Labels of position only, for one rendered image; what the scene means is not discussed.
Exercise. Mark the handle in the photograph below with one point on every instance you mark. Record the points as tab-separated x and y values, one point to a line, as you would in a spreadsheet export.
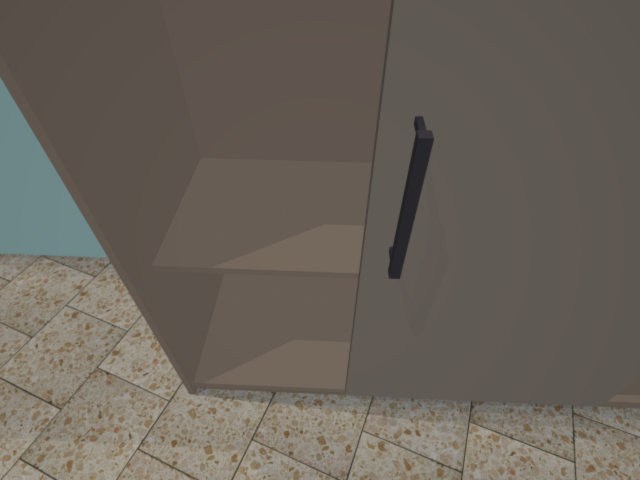
417	169

